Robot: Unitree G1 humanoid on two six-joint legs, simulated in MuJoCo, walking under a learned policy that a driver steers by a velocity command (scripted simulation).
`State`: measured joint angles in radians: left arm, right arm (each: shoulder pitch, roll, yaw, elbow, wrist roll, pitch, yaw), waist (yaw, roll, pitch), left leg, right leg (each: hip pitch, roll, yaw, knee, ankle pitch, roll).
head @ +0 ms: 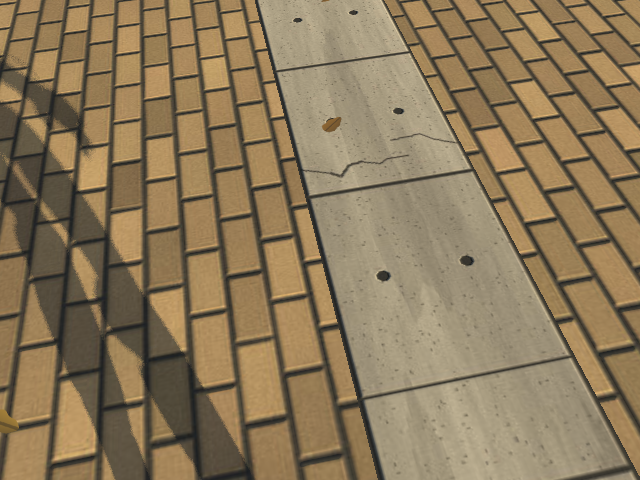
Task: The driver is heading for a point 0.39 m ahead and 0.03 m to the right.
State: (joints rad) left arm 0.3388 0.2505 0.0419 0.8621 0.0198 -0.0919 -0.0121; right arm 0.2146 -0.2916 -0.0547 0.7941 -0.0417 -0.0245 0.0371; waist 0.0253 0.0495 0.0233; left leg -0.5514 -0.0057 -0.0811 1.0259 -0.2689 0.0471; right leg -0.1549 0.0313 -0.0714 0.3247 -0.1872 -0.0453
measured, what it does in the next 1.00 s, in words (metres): walks ahead: left foot, then right foot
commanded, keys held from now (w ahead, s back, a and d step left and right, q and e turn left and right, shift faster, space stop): w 0.30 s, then no key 0.70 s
